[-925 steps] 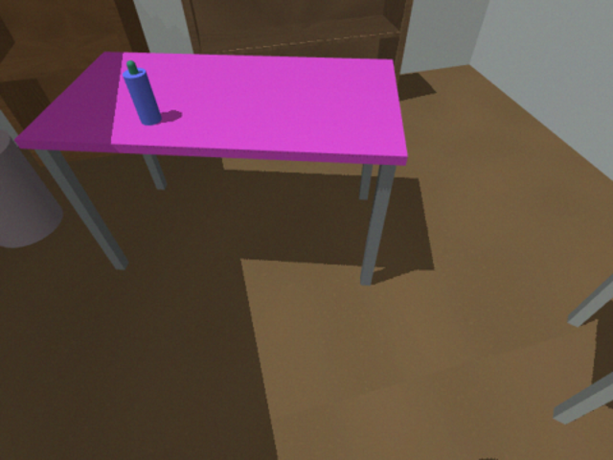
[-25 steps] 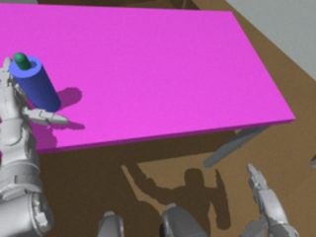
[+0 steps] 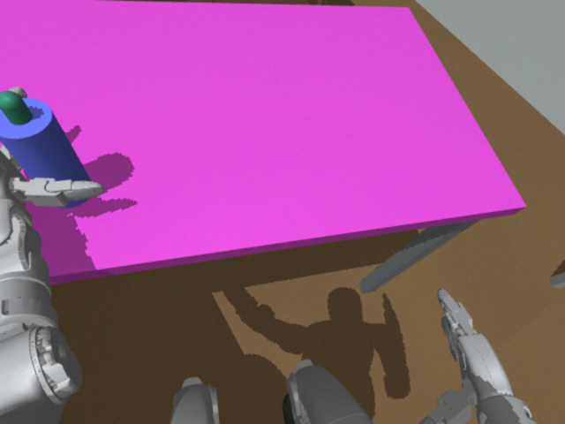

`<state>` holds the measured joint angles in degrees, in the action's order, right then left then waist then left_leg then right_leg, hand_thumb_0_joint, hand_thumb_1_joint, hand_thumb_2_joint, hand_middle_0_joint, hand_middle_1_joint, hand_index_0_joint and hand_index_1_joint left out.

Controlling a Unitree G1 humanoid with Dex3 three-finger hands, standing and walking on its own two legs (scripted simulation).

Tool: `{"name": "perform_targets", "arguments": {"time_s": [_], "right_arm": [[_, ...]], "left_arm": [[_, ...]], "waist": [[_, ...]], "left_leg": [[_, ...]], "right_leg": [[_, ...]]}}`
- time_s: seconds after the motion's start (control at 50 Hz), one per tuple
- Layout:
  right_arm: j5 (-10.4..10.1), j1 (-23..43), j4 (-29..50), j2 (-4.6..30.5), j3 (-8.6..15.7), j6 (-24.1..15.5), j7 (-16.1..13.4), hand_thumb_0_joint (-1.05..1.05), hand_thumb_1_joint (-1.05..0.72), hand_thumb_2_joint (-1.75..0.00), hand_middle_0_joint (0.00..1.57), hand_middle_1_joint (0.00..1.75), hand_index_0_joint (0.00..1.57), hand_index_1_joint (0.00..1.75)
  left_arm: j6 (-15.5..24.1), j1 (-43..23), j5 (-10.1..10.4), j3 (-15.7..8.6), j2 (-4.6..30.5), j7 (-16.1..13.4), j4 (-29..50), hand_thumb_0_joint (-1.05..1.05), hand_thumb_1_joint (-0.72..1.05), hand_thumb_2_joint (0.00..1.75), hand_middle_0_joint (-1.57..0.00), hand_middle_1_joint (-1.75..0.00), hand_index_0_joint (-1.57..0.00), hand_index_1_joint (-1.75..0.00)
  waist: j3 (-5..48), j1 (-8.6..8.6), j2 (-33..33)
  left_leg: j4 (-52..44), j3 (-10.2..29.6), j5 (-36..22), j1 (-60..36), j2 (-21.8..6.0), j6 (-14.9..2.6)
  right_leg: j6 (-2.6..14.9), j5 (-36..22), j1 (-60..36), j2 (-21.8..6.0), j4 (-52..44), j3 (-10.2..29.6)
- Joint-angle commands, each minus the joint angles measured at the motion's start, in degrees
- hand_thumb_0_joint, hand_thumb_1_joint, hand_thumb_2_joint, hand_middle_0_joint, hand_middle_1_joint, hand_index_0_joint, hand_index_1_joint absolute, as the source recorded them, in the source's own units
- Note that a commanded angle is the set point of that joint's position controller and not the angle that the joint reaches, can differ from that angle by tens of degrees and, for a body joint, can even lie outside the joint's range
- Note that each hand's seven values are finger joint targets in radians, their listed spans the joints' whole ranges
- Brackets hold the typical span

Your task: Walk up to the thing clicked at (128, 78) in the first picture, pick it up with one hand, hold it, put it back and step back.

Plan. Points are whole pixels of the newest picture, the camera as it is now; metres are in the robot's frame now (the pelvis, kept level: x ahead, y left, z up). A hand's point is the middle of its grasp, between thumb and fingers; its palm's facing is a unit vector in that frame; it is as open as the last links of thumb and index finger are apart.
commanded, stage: close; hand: left
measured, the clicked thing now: (43, 150) +0.49 +0.24 +0.06
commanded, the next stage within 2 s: settle in 0.40 s
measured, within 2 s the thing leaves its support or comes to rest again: leaves its support in 0.80 s
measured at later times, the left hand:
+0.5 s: hand (56, 165) +0.48 +0.24 +0.04, palm faces +0.22 -0.98 +0.02, open 8.3 cm
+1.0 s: hand (36, 151) +0.48 +0.24 +0.08, palm faces +0.22 -0.98 -0.03, open 8.3 cm
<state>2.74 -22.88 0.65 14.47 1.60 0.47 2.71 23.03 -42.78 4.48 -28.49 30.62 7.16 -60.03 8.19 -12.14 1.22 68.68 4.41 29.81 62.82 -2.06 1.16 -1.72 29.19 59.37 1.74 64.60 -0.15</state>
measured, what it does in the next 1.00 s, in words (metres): stands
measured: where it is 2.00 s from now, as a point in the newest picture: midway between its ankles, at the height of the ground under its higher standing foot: outside the picture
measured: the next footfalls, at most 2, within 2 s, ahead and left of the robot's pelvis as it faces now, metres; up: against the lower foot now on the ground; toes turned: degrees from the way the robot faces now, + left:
none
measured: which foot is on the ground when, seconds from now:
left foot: down 0.00-1.00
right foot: down 0.00-1.00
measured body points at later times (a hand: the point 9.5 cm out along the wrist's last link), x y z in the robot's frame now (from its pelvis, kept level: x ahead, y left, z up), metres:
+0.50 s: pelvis +0.00 +0.01 +0.00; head +0.13 +0.05 +0.43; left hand +0.47 +0.29 +0.04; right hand +0.16 -0.25 +0.00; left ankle +0.02 +0.12 -0.64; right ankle +0.01 -0.14 -0.64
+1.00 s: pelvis +0.01 +0.00 +0.02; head +0.11 +0.04 +0.45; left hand +0.46 +0.29 +0.08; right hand +0.16 -0.25 +0.00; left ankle +0.02 +0.12 -0.64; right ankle +0.01 -0.14 -0.64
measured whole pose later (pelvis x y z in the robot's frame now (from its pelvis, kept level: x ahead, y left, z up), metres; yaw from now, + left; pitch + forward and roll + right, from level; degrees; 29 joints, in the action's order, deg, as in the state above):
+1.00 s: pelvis +0.01 +0.00 +0.02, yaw +0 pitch +20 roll -3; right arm 1.9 -21.5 -3.5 12.5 1.6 2.5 1.4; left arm 17.8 -38.3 4.5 -24.4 26.5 4.7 -52.7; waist 8.0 -9.4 0.4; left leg 63.8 3.6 28.7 55.0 -2.0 0.7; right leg -2.1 27.8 51.7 1.5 59.5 0.5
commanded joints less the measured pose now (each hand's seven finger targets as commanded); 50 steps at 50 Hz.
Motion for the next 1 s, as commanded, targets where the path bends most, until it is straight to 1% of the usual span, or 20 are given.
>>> {"name": "perform_targets", "arguments": {"time_s": [0.0, 0.04, 0.08, 0.1, 0.18, 0.3, 0.34, 0.38, 0.42, 0.46, 0.48, 0.52, 0.6, 0.74, 0.76, 0.78, 0.84, 0.88, 0.94, 0.98], "right_arm": [[-0.4, -0.7, 8.9, 7.7, 4.2, -2.7, -1.1, 0.00, 0.53, -0.05, 0.05, 0.05, 0.05, 0.05], [-0.2, 0.3, 10.1, 8.9, 5.4, -2.7, -1.3, 0.00, 0.53, -0.05, 0.05, 0.05, 0.05, 0.05], [-0.2, 0.2, 9.5, 7.6, 4.1, -2.6, -1.2, 0.00, 0.53, -0.05, 0.05, 0.05, 0.05, 0.05], [-0.3, -0.7, 8.5, 8.1, 5.1, -2.5, -1.4, 0.00, 0.53, -0.05, 0.05, 0.05, 0.05, 0.05], [-0.4, -3.1, 8.5, 10.0, 7.2, -2.5, -1.8, 0.00, 0.53, -0.04, 0.05, 0.05, 0.05, 0.05], [-0.7, -3.5, 9.0, 8.9, 6.5, -2.5, -1.1, 0.00, 0.54, -0.04, 0.05, 0.05, 0.05, 0.05], [-0.6, -3.8, 8.2, 9.0, 6.8, -2.2, -1.0, 0.00, 0.55, -0.04, 0.05, 0.05, 0.05, 0.05], [-0.6, -2.8, 8.4, 7.1, 4.7, -2.1, -0.8, 0.00, 0.55, -0.05, 0.05, 0.05, 0.05, 0.05], [-0.6, -1.6, 7.6, 7.0, 4.5, -2.0, -0.7, 0.00, 0.54, -0.05, 0.05, 0.05, 0.05, 0.05], [-0.6, -1.1, 7.2, 7.1, 4.6, -1.8, -0.7, 0.00, 0.54, -0.05, 0.05, 0.05, 0.05, 0.05], [-0.4, -0.3, 7.0, 8.6, 6.0, -1.6, -0.8, 0.00, 0.54, -0.05, 0.05, 0.05, 0.05, 0.05], [-0.3, 0.1, 8.1, 9.5, 7.0, -1.8, -1.1, 0.00, 0.55, -0.05, 0.05, 0.05, 0.05, 0.05], [-0.5, -1.6, 9.9, 8.4, 6.0, -1.3, -1.5, 0.00, 0.54, -0.05, 0.05, 0.05, 0.05, 0.05], [-1.1, -0.4, 7.9, 5.8, 4.0, -1.3, -2.4, 0.00, 0.53, -0.06, 0.05, 0.05, 0.05, 0.05], [-1.1, -0.1, 8.1, 7.9, 5.9, -1.3, -2.6, 0.00, 0.53, -0.06, 0.05, 0.05, 0.05, 0.05], [-1.0, -0.4, 7.6, 7.1, 5.0, -1.4, -2.6, 0.00, 0.53, -0.06, 0.05, 0.05, 0.05, 0.05], [-1.0, -0.3, 7.1, 6.3, 4.4, -1.1, -2.4, 0.00, 0.55, -0.05, 0.05, 0.05, 0.05, 0.05], [-1.0, -1.5, 5.3, 7.3, 5.6, -0.9, -2.5, 0.00, 0.55, -0.05, 0.05, 0.05, 0.05, 0.05], [-1.2, -2.4, 3.9, 7.5, 6.2, -0.6, -2.6, 0.00, 0.55, -0.05, 0.05, 0.05, 0.05, 0.05], [-1.3, -1.2, 3.5, 6.3, 4.7, -0.7, -2.4, 0.00, 0.55, -0.05, 0.05, 0.05, 0.05, 0.05]], "left_arm": [[4.0, -22.1, 1.0, -1.6, 15.8, -0.2, 12.7, 0.00, -0.21, 0.38, -0.69, -0.52, -0.69, -0.51], [3.7, -21.8, 0.4, -1.4, 15.6, -0.4, 11.6, 0.00, -0.16, 0.47, -0.79, -0.61, -0.79, -0.61], [3.6, -23.2, 0.4, 0.9, 12.9, -0.3, 12.7, 0.00, -0.10, 0.54, -0.87, -0.70, -0.87, -0.70], [3.4, -22.9, 0.7, 1.9, 11.3, -0.2, 12.3, 0.00, -0.06, 0.58, -0.91, -0.74, -0.91, -0.74], [2.8, -19.5, 1.3, 1.7, 10.4, -0.7, 11.4, 0.00, 0.10, 0.69, -1.05, -0.88, -1.06, -0.87], [3.7, -16.6, 1.2, 2.3, 8.0, -2.1, 13.4, 0.00, 0.26, 0.83, -1.19, -1.03, -1.20, -1.02], [3.9, -14.9, 0.5, 2.1, 8.8, -2.2, 13.9, 0.00, 0.36, 0.99, -1.24, -1.15, -1.25, -1.15], [4.0, -15.0, 0.7, 2.5, 7.6, -2.1, 14.5, 0.00, 0.39, 1.07, -1.31, -1.21, -1.31, -1.21], [4.3, -17.0, 0.8, 0.0, 11.8, -2.2, 16.9, 0.00, 0.39, 1.13, -1.34, -1.27, -1.35, -1.27], [4.0, -18.1, 0.7, 0.1, 12.2, -2.4, 16.6, 0.00, 0.41, 1.17, -1.36, -1.30, -1.37, -1.30], [4.0, -17.7, 0.9, -1.0, 12.6, -2.5, 16.0, 0.00, 0.41, 1.19, -1.38, -1.33, -1.38, -1.33], [4.3, -18.2, 0.5, -1.1, 13.3, -2.8, 16.8, 0.00, 0.55, 1.30, -1.31, -1.33, -1.30, -1.35], [4.0, -18.3, 0.6, -0.8, 13.4, -2.6, 20.1, 0.00, 0.54, 1.31, -1.34, -1.37, -1.33, -1.39], [3.4, -25.2, 1.9, 1.2, 12.9, -2.2, 27.6, 0.00, 0.45, 1.36, -1.37, -1.43, -1.36, -1.45], [2.9, -24.0, 2.0, 1.9, 11.9, -2.1, 24.7, 0.00, 0.43, 1.36, -1.35, -1.42, -1.35, -1.45], [3.2, -25.8, 1.7, 1.1, 14.0, -2.5, 29.0, 0.00, 0.42, 1.35, -1.35, -1.42, -1.34, -1.44], [2.4, -26.0, 1.7, 2.5, 11.5, -2.7, 27.4, 0.00, 0.43, 1.36, -1.32, -1.41, -1.32, -1.43], [1.6, -24.8, 1.6, 2.3, 12.2, -2.8, 26.0, 0.00, 0.42, 1.36, -1.32, -1.40, -1.31, -1.43], [0.1, -23.4, 1.8, 2.4, 12.1, -2.5, 23.8, 0.00, 0.39, 1.36, -1.32, -1.41, -1.31, -1.43], [-0.5, -23.7, 2.2, 3.1, 10.8, -2.3, 23.2, 0.00, 0.38, 1.34, -1.31, -1.40, -1.31, -1.42]], "waist": [[30.4, 2.15, -14.8], [31.3, 1.44, -13.9], [30.9, 1.36, -14.6], [29.9, 0.83, -14.5], [28.7, -0.46, -10.6], [27.2, 0.71, -9.5], [27.7, 1.48, -11.1], [27.1, 1.90, -10.8], [28.6, 3.11, -13.3], [27.4, 3.01, -14.0], [27.1, 3.12, -13.8], [27.4, 2.37, -13.8], [32.3, 2.78, -12.9], [32.6, 3.53, -14.8], [31.0, 2.99, -13.7], [32.0, 3.51, -15.4], [30.4, 3.40, -16.4], [29.2, 3.25, -17.1], [28.7, 2.59, -13.4], [28.1, 3.41, -13.9]], "left_leg": [[-6.9, -1.9, -26.1, -24.4, 0.4, -1.15], [-7.1, -1.9, -25.7, -24.2, 0.2, -1.15], [-7.3, -1.9, -25.3, -24.8, 0.2, -1.04], [-7.8, -1.7, -24.7, -25.3, 0.1, -0.92], [-7.9, -1.9, -23.4, -24.3, 0.0, -1.46], [-7.9, -1.7, -25.3, -24.0, 0.1, -1.42], [-8.1, -1.6, -27.2, -25.1, 0.1, -1.03], [-8.1, -1.8, -25.6, -23.9, 0.2, -1.23], [-8.2, -2.0, -26.0, -24.4, 0.3, -1.01], [-8.5, -1.9, -25.5, -24.3, 0.2, -0.86], [-8.8, -1.6, -24.5, -24.2, 0.0, -0.71], [-9.1, -1.7, -21.9, -24.4, 0.0, -0.90], [-9.3, -2.2, -24.6, -26.8, 0.2, -1.10], [-9.9, -2.3, -28.7, -30.5, 0.1, -0.86], [-10.3, -2.1, -28.5, -30.9, 0.1, -0.67], [-10.7, -1.9, -30.0, -32.5, -0.2, -0.51], [-11.6, -1.7, -30.3, -33.9, -0.2, -0.15], [-12.3, -1.3, -30.6, -35.4, -0.5, 0.13], [-12.0, -2.4, -29.0, -32.9, -0.1, -1.00], [-12.7, -2.2, -28.5, -32.2, -0.1, -0.83]], "right_leg": [[2.69, -21.9, -12.0, 0.1, -5.8, -1.1], [2.73, -21.9, -12.6, 0.3, -5.9, -1.2], [2.76, -21.2, -11.6, 0.3, -6.1, -1.1], [2.82, -20.3, -10.6, 0.4, -6.2, -1.4], [2.31, -21.2, -11.4, 0.5, -7.0, -1.5], [2.39, -22.1, -11.4, 0.5, -6.5, -1.8], [2.58, -22.5, -11.6, 0.4, -6.2, -1.9], [2.47, -22.0, -12.2, 0.3, -6.4, -1.6], [2.56, -22.0, -13.1, 0.1, -6.3, -1.3], [2.69, -21.0, -12.5, 0.1, -6.2, -1.3], [2.86, -19.7, -11.7, 0.3, -6.1, -1.5], [2.86, -18.3, -11.5, 0.3, -6.5, -1.4], [2.62, -21.4, -16.1, 0.2, -7.2, -1.2], [2.55, -23.9, -16.7, 0.2, -7.9, -1.0], [2.67, -23.3, -16.1, 0.3, -7.9, -1.2], [2.69, -23.6, -15.8, 0.3, -7.8, -1.3], [2.84, -22.8, -15.2, 0.2, -8.6, -1.5], [2.95, -21.7, -14.1, 0.3, -9.1, -1.9], [2.28, -24.5, -17.1, 0.0, -10.7, -1.2], [2.42, -23.8, -17.4, -0.1, -10.8, -1.4]]}}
